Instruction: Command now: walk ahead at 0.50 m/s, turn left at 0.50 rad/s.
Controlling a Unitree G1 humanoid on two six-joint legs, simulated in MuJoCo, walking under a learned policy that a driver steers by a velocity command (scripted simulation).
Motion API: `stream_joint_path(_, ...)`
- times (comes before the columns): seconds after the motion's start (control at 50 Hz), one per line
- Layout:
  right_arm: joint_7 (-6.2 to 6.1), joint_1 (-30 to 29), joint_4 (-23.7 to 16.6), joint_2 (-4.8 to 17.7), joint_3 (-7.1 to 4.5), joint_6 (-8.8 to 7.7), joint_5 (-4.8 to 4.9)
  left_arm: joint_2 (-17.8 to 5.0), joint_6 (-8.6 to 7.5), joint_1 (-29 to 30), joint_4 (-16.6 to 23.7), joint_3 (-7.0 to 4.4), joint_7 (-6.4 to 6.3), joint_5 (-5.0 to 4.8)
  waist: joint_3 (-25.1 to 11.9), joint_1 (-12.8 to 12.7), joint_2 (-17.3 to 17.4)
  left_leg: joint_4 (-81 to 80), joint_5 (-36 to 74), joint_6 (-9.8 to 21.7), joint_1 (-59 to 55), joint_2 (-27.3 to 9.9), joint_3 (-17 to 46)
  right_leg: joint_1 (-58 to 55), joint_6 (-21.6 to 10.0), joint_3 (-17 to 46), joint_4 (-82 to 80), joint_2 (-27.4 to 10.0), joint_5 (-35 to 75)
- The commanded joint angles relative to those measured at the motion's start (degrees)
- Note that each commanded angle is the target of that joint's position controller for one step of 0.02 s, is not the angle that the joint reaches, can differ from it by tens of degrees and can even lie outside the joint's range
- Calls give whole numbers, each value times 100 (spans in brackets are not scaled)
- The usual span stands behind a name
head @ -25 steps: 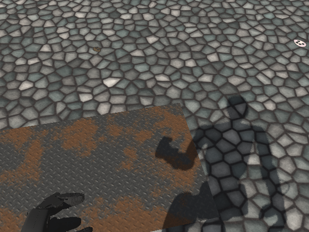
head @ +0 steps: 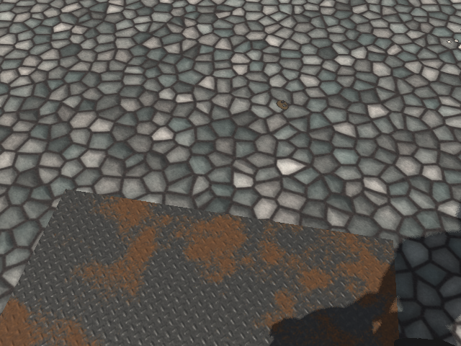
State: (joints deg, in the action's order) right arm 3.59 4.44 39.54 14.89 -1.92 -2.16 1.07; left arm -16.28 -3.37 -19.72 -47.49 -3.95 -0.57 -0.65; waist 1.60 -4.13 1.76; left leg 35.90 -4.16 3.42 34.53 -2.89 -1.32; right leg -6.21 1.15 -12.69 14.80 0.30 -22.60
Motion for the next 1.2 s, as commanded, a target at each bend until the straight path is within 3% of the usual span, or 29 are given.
stream_joint_path(0.02, 10, 738, -328, 890, -377, -40, 11, -1193, 98, 244, 340, -291, -118, -40, -550, 827, -655, -224, -518, 410, -1379, 604, -506, 163, -604, 134, 1857, -1462, 6409)
stream_joint_path(0.04, -82, 1705, -95, 1278, -578, -11, 28, -1099, 91, 201, 406, -237, -160, -9, -1062, 1271, -389, -430, -239, 660, -3054, 543, -51, 1191, -382, 79, 3297, -1227, 5558)
stream_joint_path(0.06, -178, 1995, -73, 2001, -740, 2, 57, -373, -43, -328, 708, 5, -75, 189, -1633, 876, 1099, -573, -676, 1647, -5327, -1006, 2849, 3875, 31, 202, 5554, -309, 1054)
stream_joint_path(0.08, -172, 2074, -249, 1760, -631, -62, 40, -434, -281, -80, 756, 67, 15, 122, -2540, 1013, 853, -1602, -1313, 2142, -5954, -1654, 5048, 4785, 30, 1581, 6449, 271, -1183)
stream_joint_path(0.1, -159, 1936, -215, 1395, -519, -112, -25, -821, -405, 579, 932, -48, 87, -127, -1863, 1169, 442, -1803, -1243, 1775, -5549, -1482, 4256, 5310, -95, 1901, 6541, -75, -747)
stream_joint_path(0.12, -168, 1621, -232, 1238, -476, -143, -13, -769, -474, 807, 1025, -13, 83, -144, -1191, 980, 153, -1827, -869, 1566, -4678, -1253, 3490, 5304, -182, 1807, 6110, -311, -233)
stream_joint_path(0.16, -199, 963, -393, 911, -366, -145, -53, -807, -429, 749, 958, -79, 6, 84, -577, 491, -41, -1987, 272, 1326, -3163, -838, 2514, 4562, -115, 1773, 5264, -669, 335)
stream_joint_path(0.28, -403, 913, -320, 1142, -443, -85, -61, -445, -158, 1003, 1055, 0, -68, 214, -362, 322, 126, -1828, 3119, 1089, -1845, -207, 1302, 3847, 360, 1443, 3676, -311, 1333)
stream_joint_path(0.38, -562, 1238, -179, 1149, -463, 182, 28, -427, -149, 1831, 1224, 39, 48, 87, -628, 670, 436, -1371, 2023, 658, -2068, -80, 1657, 3283, 350, 1540, 1969, 185, 2471)
stream_joint_path(0.46, -617, 988, -292, 1015, -441, 253, 1, -719, -224, 1529, 1168, -96, 97, 127, -651, 409, 585, -558, 1462, 475, -2607, -177, 2485, 2934, 60, 1823, 1179, 159, 2184)
stream_joint_path(0.48, -608, 847, -371, 911, -406, 245, 3, -770, -273, 1243, 1112, -124, 74, 176, -765, 221, 508, -74, 1223, 292, -2503, 83, 2403, 2346, -104, 1772, 704, -9, 2899)
stream_joint_path(0.5, -596, 927, -500, 587, -294, 209, -97, -1063, -287, 861, 1108, -169, 22, 292, -1404, 168, -137, 1147, 14, 28, -2004, 482, 1939, 1086, -485, 2498, 921, -984, 4589)
stream_joint_path(0.52, -582, 2091, -401, 309, -217, 181, -78, -1186, -201, 803, 1116, -153, -1, 433, -1935, 685, -1609, 2629, -3801, -352, -551, 1352, 1446, -444, -1694, 4281, 1145, -2431, 6496)
stream_joint_path(0.54, -545, 2477, -237, 912, -294, 198, -53, -974, -111, 744, 1076, -161, 20, 202, -2215, 685, -1597, 3448, -3710, -537, -208, 893, 1394, -307, -2028, 5162, 937, -2766, 4974)
stream_joint_path(0.58, -610, 1465, -230, 1257, -425, 415, -13, -463, 27, 1176, 1219, 10, 8, 161, -1254, 409, -658, 3809, -2895, -781, 3, 597, 1087, 680, -1533, 3815, 728, -1894, 3200)
stream_joint_path(0.64, -617, 1251, -315, 802, -326, 571, -41, -476, 159, 1556, 1141, 62, 10, 207, -557, 581, -856, 2888, -2399, -828, -722, 444, 751, 2093, -1267, 2750, 254, -1171, 2404)
stream_joint_path(0.7, -587, 1232, -278, 460, -191, 490, -109, -499, 185, 1560, 1019, 41, 15, 181, -760, 541, -1091, 1469, -2305, -811, -1419, 331, 437, 2090, -1349, 2345, 279, -1052, 2807)
stream_joint_path(0.76, -534, 1076, -255, 577, -200, 462, -104, -666, 237, 1378, 905, -2, 21, 108, -902, 395, -1123, 463, -1710, -693, -1835, 271, 366, 1907, -1457, 2510, 342, -1235, 2318)
stream_joint_path(0.82, -468, 1140, -150, 577, -210, 454, -163, -563, 276, 1304, 785, 67, 34, 39, -672, 554, -944, -974, -720, -358, -2681, 340, 245, 2485, -1049, 2394, 422, -1024, 985)
stream_joint_path(0.84, -478, 1076, -218, 653, -196, 444, -263, -348, 234, 1113, 688, 155, 75, 89, -642, 517, -648, -1219, -425, -162, -3129, -52, 720, 2916, -671, 2308, 521, -856, 424)
stream_joint_path(0.86, -511, 921, -253, 1044, -269, 452, -309, -227, 179, 894, 699, 191, 143, 175, -504, 210, 242, -1233, -620, 136, -2927, -590, 1231, 3108, -312, 1802, 833, -369, 59)
stream_joint_path(0.88, -478, 835, -152, 730, -211, 410, -321, -169, 174, 1064, 691, 199, 142, 163, -489, 245, 715, -1541, -1963, 281, -1948, -607, 1229, 2341, -79, 1432, 1048, -148, 432)
stream_joint_path(0.9, -460, 644, -221, 584, -171, 352, -343, -358, 198, 1327, 713, 151, 123, 149, -153, 327, 635, -1721, -2534, 161, -1623, -439, 1136, 2251, -14, 1450, 1247, -92, 760)
stream_joint_path(0.98, -574, 846, -175, 985, -342, 233, -216, -605, 299, 1177, 717, 6, 53, 42, 139, 407, 742, -1587, -1363, 199, -1888, -740, 1149, 2917, -180, 1402, 1927, 23, 989)
stream_joint_path(1.1, -748, 543, -344, 952, -417, 255, -71, -409, 387, 921, 846, -63, 183, 9, -160, 362, 578, -853, 940, 583, -2236, -1393, 1129, 3121, -333, 1190, 2661, -141, 384)
stream_joint_path(1.14, -752, 764, -326, 920, -454, 271, -82, -735, 389, 849, 912, -167, 186, 22, -245, 454, -193, -8, 172, 76, -1912, -779, 427, 2527, -603, 1759, 1790, -309, 2485)
stream_joint_path(1.16, -751, 703, -501, 721, -414, 276, -174, -1194, 383, 727, 924, -300, 149, 48, -344, 544, -1437, 1134, -808, -498, -1156, 150, -374, 2070, -1230, 3250, 1165, -963, 3327)
stream_joint_path(1.18, -758, 167, -651, 600, -346, 282, -202, -1231, 345, 173, 896, -299, 152, 139, -608, 10, -1936, 2454, -3253, -698, -110, 726, 53, 1163, -2016, 4603, 540, -1676, 3840)
stream_joint_path(1.2, -723, 264, -652, 547, -335, 266, -144, -1154, 242, 83, 908, -225, 146, 202, -1002, 31, -1417, 3313, -3604, -653, 128, 575, 701, 798, -2104, 4687, 531, -1867, 3743)
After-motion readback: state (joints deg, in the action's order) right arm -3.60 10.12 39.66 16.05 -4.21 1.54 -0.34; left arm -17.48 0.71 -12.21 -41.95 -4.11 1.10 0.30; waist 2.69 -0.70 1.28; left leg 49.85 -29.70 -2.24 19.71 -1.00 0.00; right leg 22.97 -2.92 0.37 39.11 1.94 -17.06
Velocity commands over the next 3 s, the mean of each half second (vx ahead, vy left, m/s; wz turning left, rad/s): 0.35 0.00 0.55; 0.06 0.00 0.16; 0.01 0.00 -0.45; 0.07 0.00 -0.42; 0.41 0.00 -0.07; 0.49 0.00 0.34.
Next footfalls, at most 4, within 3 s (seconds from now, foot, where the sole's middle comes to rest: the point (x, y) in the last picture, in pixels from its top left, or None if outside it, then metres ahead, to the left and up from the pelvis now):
0.04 left None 0.19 0.10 -0.76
0.50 right None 0.45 -0.03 -0.76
0.84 left None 0.30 0.17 -0.76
1.54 left None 0.37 0.19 -0.76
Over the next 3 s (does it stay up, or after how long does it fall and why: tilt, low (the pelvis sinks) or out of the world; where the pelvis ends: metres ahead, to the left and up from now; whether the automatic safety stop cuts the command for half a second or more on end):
stays up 0.83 -0.02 0.00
